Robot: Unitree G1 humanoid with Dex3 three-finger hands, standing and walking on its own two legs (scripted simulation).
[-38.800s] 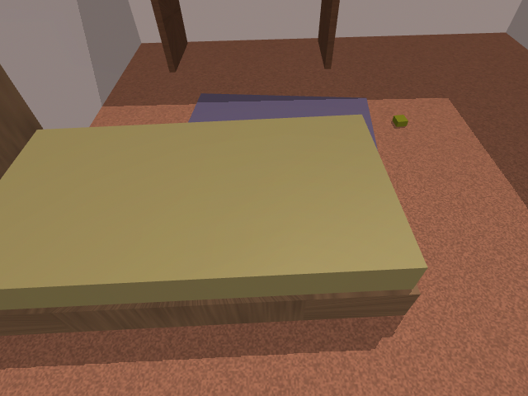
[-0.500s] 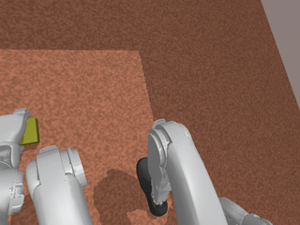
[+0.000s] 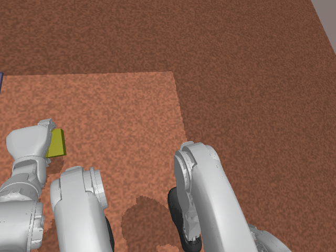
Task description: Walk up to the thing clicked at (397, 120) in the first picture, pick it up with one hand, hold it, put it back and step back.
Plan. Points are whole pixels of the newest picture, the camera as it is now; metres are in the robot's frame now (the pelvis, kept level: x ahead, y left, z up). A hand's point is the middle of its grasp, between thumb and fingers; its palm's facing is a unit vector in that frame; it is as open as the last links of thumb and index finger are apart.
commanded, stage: settle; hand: left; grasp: from above
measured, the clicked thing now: (50, 144) +0.41 +0.26 -0.23
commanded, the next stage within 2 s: lift in 0.32 s
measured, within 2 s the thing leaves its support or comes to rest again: neither
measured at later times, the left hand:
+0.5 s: hand (25, 151) +0.37 +0.28 -0.12, palm faces -0.40 -0.06 -0.91, open 9.8 cm
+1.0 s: hand out of the picture +0.33 +0.28 +0.01, palm faces -0.41 -0.09 -0.91, open 9.8 cm
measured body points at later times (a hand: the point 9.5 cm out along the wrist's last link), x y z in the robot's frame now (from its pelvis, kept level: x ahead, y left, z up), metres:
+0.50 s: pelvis -0.01 -0.01 +0.04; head +0.19 +0.05 +0.44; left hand +0.39 +0.28 -0.07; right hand +0.10 -0.29 -0.08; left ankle +0.07 +0.13 -0.27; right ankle +0.11 -0.12 -0.27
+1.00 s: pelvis -0.01 -0.01 +0.13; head +0.15 +0.04 +0.54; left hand +0.35 +0.29 +0.06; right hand +0.13 -0.27 +0.00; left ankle +0.06 +0.13 -0.27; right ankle +0.11 -0.12 -0.27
